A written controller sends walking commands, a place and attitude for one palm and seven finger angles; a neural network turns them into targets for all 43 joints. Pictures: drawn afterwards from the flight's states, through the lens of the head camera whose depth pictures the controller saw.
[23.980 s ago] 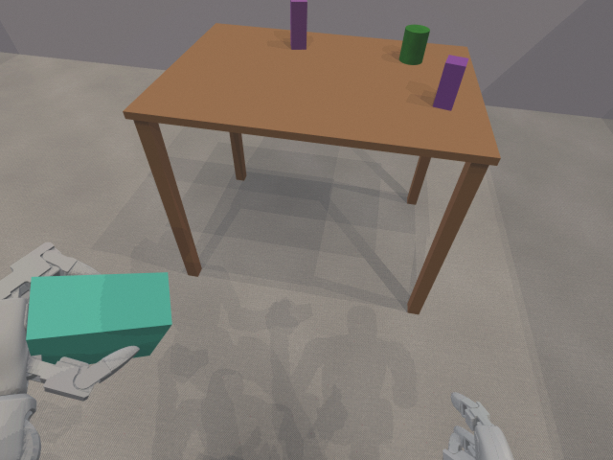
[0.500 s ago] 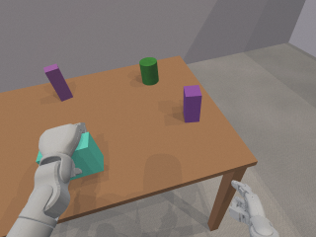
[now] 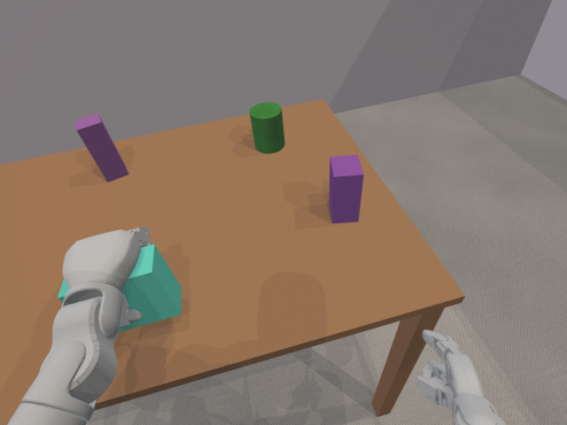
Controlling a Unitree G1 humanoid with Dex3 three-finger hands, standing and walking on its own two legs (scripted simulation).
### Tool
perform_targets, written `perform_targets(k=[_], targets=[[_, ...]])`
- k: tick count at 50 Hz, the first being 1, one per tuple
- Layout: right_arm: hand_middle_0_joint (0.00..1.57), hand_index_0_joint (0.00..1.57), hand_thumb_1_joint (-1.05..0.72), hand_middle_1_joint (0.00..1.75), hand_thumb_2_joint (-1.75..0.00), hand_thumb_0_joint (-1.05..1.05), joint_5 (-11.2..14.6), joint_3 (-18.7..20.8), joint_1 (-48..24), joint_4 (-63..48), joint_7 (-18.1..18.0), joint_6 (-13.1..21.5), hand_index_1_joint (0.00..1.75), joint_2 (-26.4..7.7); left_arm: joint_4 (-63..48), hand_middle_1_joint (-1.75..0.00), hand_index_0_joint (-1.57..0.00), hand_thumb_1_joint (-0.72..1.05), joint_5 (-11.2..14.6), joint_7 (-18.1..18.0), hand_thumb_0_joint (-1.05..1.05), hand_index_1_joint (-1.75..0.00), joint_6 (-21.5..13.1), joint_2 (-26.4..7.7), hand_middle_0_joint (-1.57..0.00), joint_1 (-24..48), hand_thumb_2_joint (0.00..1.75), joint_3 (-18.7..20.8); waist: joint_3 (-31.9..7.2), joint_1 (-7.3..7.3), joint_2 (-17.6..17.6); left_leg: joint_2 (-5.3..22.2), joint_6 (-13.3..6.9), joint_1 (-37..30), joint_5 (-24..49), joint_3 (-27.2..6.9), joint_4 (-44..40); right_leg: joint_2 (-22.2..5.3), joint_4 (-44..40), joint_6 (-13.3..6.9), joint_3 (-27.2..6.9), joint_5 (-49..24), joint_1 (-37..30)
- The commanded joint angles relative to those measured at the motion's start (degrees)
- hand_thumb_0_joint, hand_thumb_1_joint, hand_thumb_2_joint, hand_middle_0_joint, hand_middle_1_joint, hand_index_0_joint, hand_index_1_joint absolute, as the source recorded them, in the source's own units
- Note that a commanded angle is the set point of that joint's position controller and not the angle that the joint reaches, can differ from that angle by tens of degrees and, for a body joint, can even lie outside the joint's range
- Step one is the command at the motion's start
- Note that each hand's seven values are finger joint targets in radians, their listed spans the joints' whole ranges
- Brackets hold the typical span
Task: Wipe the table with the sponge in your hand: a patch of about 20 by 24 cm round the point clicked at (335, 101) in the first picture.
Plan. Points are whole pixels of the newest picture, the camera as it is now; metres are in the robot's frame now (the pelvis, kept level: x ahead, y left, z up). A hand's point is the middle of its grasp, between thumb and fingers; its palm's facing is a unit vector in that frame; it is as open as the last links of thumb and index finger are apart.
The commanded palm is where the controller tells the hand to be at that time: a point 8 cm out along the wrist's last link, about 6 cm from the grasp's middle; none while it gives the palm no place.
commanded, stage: move the sponge above the wiping area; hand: left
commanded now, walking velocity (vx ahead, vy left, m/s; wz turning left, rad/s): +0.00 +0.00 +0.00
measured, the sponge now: (131, 298) +0.25 +0.28 +0.04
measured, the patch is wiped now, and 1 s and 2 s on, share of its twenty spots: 0.00 0.00 0.00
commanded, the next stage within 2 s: lower the sponge onto the table in 0.52 s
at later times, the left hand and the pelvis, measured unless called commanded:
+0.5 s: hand (122, 284) +0.25 +0.27 +0.09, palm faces -0.01 -0.08 -1.00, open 9.7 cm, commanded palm +0.23 +0.27 +0.16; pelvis -0.01 +0.01 +0.00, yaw +0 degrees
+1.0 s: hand (128, 280) +0.25 +0.27 +0.09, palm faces +0.01 -0.07 -1.00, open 9.7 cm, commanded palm +0.23 +0.27 +0.16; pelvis -0.01 +0.00 +0.00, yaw +0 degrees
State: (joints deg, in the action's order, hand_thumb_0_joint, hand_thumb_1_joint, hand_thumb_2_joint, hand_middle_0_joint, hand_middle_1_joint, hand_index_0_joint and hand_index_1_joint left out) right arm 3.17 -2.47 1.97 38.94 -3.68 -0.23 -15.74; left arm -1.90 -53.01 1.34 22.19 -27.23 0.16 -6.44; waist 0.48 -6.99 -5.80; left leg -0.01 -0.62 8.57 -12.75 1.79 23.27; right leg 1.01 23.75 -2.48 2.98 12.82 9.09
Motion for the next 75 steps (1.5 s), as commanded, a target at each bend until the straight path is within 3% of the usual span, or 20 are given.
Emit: perform_targets(k=[1,6,13,16,17,24,26,27,36,42,46,48,51,52,57,64,66,67,71,75], targets=[[0.20,0.20,-0.90,0.30,-0.90,0.00,-0.50,1.76,-13.44,-10.20,-0.52,3.74,0.30,-4.51,-15.09,-1.60,-1.20,0.10,-2.17,-3.70,0.00,-1.60,-2.52,-13.18,-1.20,17.81,1.30,9.13,-14.35,-0.24,0.74,-0.72,-1.53,-6.48,15.30,-5.13,-1.32,-0.92,-4.34,-2.25,-7.68,-11.09,-2.26],[0.20,0.20,-0.90,0.30,-0.90,0.00,-0.51,1.98,-14.19,-9.57,-0.34,3.19,0.30,-4.99,-13.28,-1.60,-1.20,0.10,-2.16,-5.43,0.00,-1.60,-0.78,-15.30,-1.20,15.49,1.30,12.29,-14.11,-1.16,1.99,-0.62,-1.19,-5.47,15.40,-5.00,-1.80,-0.99,-4.21,-2.37,-8.14,-11.37,-3.37],[0.20,0.20,-0.90,0.30,-0.90,0.00,0.03,1.62,-14.66,-10.02,-0.03,2.40,0.30,-4.84,-12.71,-1.60,-1.20,0.10,-1.44,-3.58,0.00,-1.60,2.30,-11.74,-1.20,14.23,1.30,8.29,-12.56,-0.66,2.85,-0.77,-1.33,-3.88,14.15,-4.81,-2.36,-1.37,-4.04,-1.67,-6.18,-9.69,-3.20],[0.20,0.20,-0.90,0.30,-0.90,0.00,0.04,1.30,-15.55,-9.92,-0.49,2.32,0.30,-4.92,-12.74,-1.60,-1.20,0.10,-1.80,-2.25,0.00,-1.60,1.80,-13.41,-1.20,16.64,1.30,8.47,-11.47,0.00,3.00,-1.03,-1.59,-4.54,11.46,-5.25,-2.48,-0.77,-5.23,-1.99,-7.88,-6.73,-1.61],[0.20,0.20,-0.90,0.30,-0.90,0.00,0.11,1.25,-14.52,-10.46,-0.66,2.74,0.30,-4.55,-14.12,-1.60,-1.20,0.10,-1.69,-1.98,0.00,-1.60,0.88,-11.08,-1.20,18.75,1.30,6.16,-13.10,0.53,3.11,-0.93,-1.83,-4.64,11.51,-4.57,-2.20,-1.29,-4.62,-1.50,-6.47,-6.87,-2.13],[0.20,0.20,-0.90,0.30,-0.90,0.00,-0.59,2.01,-13.10,-9.37,-0.71,3.75,0.30,-4.29,-15.31,-1.60,-1.20,0.10,-2.53,-4.16,0.00,-1.60,-3.43,-11.59,-1.20,19.15,1.30,7.59,-14.07,-0.44,1.38,-0.35,-1.11,-6.13,13.63,-5.60,-2.65,-0.87,-4.67,-2.07,-6.56,-8.06,-1.90],[0.20,0.20,-0.90,0.30,-0.90,0.00,-0.51,1.82,-14.85,-9.10,-0.54,3.61,0.30,-4.53,-14.41,-1.60,-1.20,0.10,-2.62,-5.38,0.00,-1.60,-2.03,-13.97,-1.20,18.70,1.30,10.48,-13.11,-1.15,1.03,-0.51,-0.90,-5.79,12.30,-5.94,-3.28,-0.43,-5.23,-2.67,-8.07,-6.82,-2.27],[0.20,0.20,-0.90,0.30,-0.90,0.00,-0.29,1.69,-14.40,-9.34,-0.42,3.53,0.30,-4.08,-13.94,-1.60,-1.20,0.10,-2.43,-5.66,0.00,-1.60,-1.25,-10.93,-1.20,19.44,1.30,8.01,-14.07,-0.76,2.64,-0.42,-0.96,-5.11,12.29,-5.23,-3.33,-0.87,-4.72,-2.05,-6.27,-6.68,-2.76],[0.20,0.20,-0.90,0.30,-0.90,0.00,0.20,1.19,-17.18,-9.81,0.12,2.05,0.30,-4.82,-12.21,-1.60,-1.20,0.10,-2.51,-3.17,0.00,-1.60,4.40,-11.53,-1.20,17.40,1.30,6.87,-12.80,-0.90,2.87,-1.20,-1.25,-4.40,12.00,-5.30,-3.58,-0.55,-4.88,-2.23,-7.62,-7.21,-3.61],[0.20,0.20,-0.90,0.30,-0.90,0.00,0.07,1.06,-15.30,-10.25,-0.14,2.38,0.30,-4.36,-14.32,-1.60,-1.20,0.10,-2.97,-2.01,0.00,-1.60,1.59,-11.16,-1.20,20.61,1.30,5.99,-13.90,-0.15,2.75,-1.16,-1.69,-4.79,11.53,-4.77,-2.86,-0.87,-4.64,-1.86,-6.75,-6.62,-3.20],[0.20,0.20,-0.90,0.30,-0.90,0.00,-0.38,1.58,-14.90,-9.78,-0.27,3.00,0.30,-4.58,-14.98,-1.60,-1.20,0.10,-2.65,-3.55,0.00,-1.60,-0.60,-13.95,-1.20,19.15,1.30,9.59,-14.37,-0.85,1.57,-1.12,-1.47,-5.94,12.56,-5.34,-2.63,-0.47,-5.22,-2.42,-8.69,-7.98,-3.58],[0.20,0.20,-0.90,0.30,-0.90,0.00,-0.37,1.58,-13.96,-9.59,-0.25,3.12,0.30,-4.34,-12.67,-1.60,-1.20,0.10,-2.52,-4.15,0.00,-1.60,-0.48,-11.49,-1.20,17.67,1.30,8.14,-13.62,-0.70,3.68,-0.96,-1.36,-4.95,13.30,-4.77,-2.44,-0.99,-4.95,-1.88,-7.01,-8.78,-3.28],[0.20,0.20,-0.90,0.30,-0.90,0.00,-0.25,1.80,-14.81,-9.02,-0.30,2.66,0.30,-5.18,-9.93,-1.60,-1.20,0.10,-2.05,-4.77,0.00,-1.60,0.83,-14.88,-1.20,15.28,1.30,11.90,-12.02,-1.07,4.30,-1.27,-1.38,-4.10,12.04,-4.78,-2.48,-0.71,-5.61,-2.15,-9.13,-8.33,-3.40],[0.20,0.20,-0.90,0.30,-0.90,0.00,0.01,1.49,-14.66,-9.27,-0.29,2.58,0.30,-4.82,-10.26,-1.60,-1.20,0.10,-2.11,-4.48,0.00,-1.60,1.02,-12.03,-1.20,17.71,1.30,8.85,-12.75,-0.11,4.10,-1.12,-1.44,-3.82,12.15,-4.07,-2.42,-1.15,-5.16,-1.67,-7.43,-8.46,-3.28],[0.20,0.20,-0.90,0.30,-0.90,0.00,0.08,1.59,-13.93,-9.92,-0.75,3.20,0.30,-4.59,-10.89,-1.60,-1.20,0.10,-2.01,-3.27,0.00,-1.60,-0.07,-10.38,-1.20,18.84,1.30,6.31,-13.75,0.44,2.67,-1.30,-1.91,-4.79,11.40,-4.11,-1.97,-1.17,-5.20,-1.51,-6.79,-7.33,-2.60],[0.20,0.20,-0.90,0.30,-0.90,0.00,-0.58,2.37,-12.06,-9.25,-0.89,3.79,0.30,-4.78,-10.37,-1.60,-1.20,0.10,-3.02,-4.67,0.00,-1.60,-3.86,-11.23,-1.20,17.73,1.30,8.02,-15.31,-0.26,2.91,-1.14,-1.72,-5.51,13.84,-4.26,-1.47,-0.97,-4.66,-1.75,-6.88,-10.38,-2.64],[0.20,0.20,-0.90,0.30,-0.90,0.00,-0.72,2.45,-12.56,-8.89,-0.66,3.40,0.30,-5.27,-9.79,-1.60,-1.20,0.10,-3.14,-5.97,0.00,-1.60,-3.21,-14.94,-1.20,15.17,1.30,12.37,-14.84,-1.09,2.62,-1.17,-1.35,-4.85,14.31,-4.77,-1.81,-0.54,-4.47,-2.27,-8.21,-11.24,-3.66],[0.20,0.20,-0.90,0.30,-0.90,0.00,-0.55,2.24,-12.48,-9.39,-0.54,3.26,0.30,-4.67,-10.02,-1.60,-1.20,0.10,-3.08,-6.24,0.00,-1.60,-2.77,-11.66,-1.20,15.90,1.30,9.85,-15.32,-0.65,4.04,-1.15,-1.44,-4.03,14.82,-4.10,-1.77,-0.95,-3.99,-1.74,-6.73,-11.89,-4.03],[0.20,0.20,-0.90,0.30,-0.90,0.00,-0.12,2.37,-13.89,-8.86,-0.35,2.70,0.30,-5.32,-7.98,-1.60,-1.20,0.10,-2.76,-7.04,0.00,-1.60,-0.42,-13.13,-1.20,15.24,1.30,11.00,-12.68,-0.61,2.84,-1.16,-1.23,-3.72,12.98,-4.38,-2.04,-0.63,-4.81,-2.02,-8.04,-9.55,-2.45],[0.20,0.20,-0.90,0.30,-0.90,0.00,-0.15,2.48,-12.61,-9.26,-0.66,2.60,0.30,-5.26,-7.56,-1.60,-1.20,0.10,-2.78,-5.95,0.00,-1.60,-0.15,-10.56,-1.20,15.44,1.30,7.69,-14.08,-0.05,3.96,-1.30,-1.67,-3.75,13.39,-4.08,-1.56,-1.00,-4.21,-1.40,-6.29,-10.52,-2.57]])
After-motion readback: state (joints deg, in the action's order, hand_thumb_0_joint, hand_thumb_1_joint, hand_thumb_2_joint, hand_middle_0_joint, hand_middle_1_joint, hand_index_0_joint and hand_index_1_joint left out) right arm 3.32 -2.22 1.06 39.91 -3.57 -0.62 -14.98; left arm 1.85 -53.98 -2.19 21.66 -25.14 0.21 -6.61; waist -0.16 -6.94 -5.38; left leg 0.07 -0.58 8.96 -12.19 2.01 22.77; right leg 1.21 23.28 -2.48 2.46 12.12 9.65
